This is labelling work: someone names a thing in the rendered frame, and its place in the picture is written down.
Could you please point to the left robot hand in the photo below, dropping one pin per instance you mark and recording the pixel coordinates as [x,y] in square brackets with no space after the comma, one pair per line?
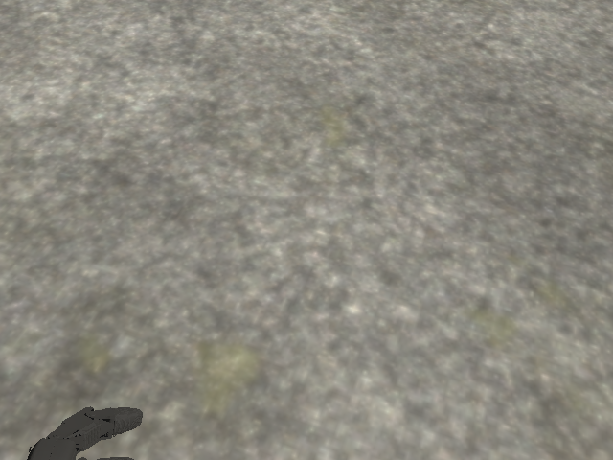
[83,430]

